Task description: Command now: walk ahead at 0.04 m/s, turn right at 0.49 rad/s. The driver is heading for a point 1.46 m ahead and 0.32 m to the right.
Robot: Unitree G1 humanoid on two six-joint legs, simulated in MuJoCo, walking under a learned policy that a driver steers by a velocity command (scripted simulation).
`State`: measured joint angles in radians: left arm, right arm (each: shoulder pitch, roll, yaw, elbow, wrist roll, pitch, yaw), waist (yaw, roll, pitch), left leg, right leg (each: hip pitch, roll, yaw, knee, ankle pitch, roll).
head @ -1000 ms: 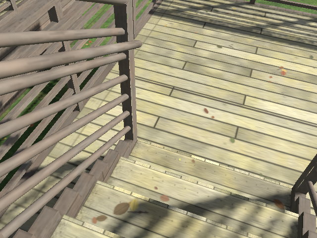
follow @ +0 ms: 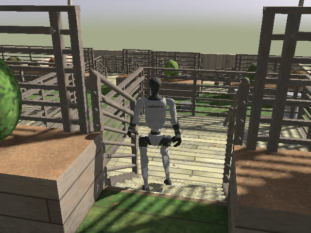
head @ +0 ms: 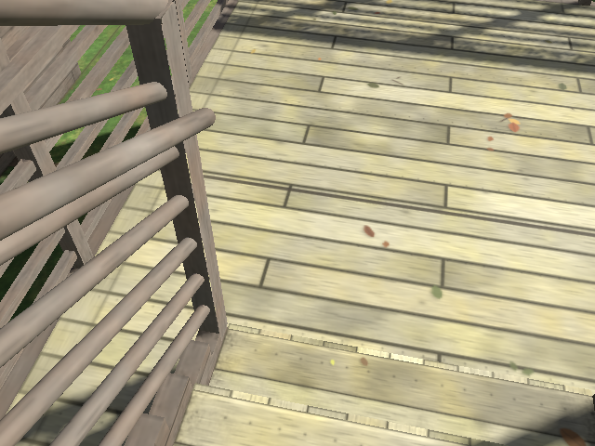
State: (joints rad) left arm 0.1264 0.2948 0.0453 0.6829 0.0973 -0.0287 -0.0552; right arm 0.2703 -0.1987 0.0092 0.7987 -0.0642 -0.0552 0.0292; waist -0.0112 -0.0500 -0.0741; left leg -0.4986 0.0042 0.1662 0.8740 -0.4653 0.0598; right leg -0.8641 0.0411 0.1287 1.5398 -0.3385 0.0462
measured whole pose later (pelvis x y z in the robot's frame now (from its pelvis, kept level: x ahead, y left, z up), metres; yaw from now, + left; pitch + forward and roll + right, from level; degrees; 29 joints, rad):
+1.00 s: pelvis +0.22 -0.03 -0.14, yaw -26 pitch +3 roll +3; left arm 0.31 0.22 -0.05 0.86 0.10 -0.05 -0.09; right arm 0.51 -0.16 0.03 1.00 -0.07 -0.13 0.04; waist -0.04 -0.05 -0.07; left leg -0.31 -0.10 0.08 0.64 -0.40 0.09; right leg -1.03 -0.13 0.06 1.28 0.13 -0.05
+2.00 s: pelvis +0.75 -0.25 -0.41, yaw -10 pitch +0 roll -6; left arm 0.65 0.11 -0.02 1.15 0.12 -0.06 0.01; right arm 0.05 -0.21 0.00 0.91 -0.10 -0.08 0.08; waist 0.15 0.07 0.00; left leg -0.32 0.13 0.05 0.34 0.27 0.08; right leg 0.04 -0.11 -0.30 1.05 -0.84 0.08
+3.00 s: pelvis +1.30 -0.25 -0.62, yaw +9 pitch +3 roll +0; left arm 0.25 0.21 0.06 0.98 -0.02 -0.05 0.04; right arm 0.08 -0.16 -0.04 0.86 -0.01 -0.04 0.00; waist 0.03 -0.02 0.00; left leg -0.41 -0.06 0.02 0.44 -0.08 0.07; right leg -0.47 -0.05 0.04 1.06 -0.43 0.04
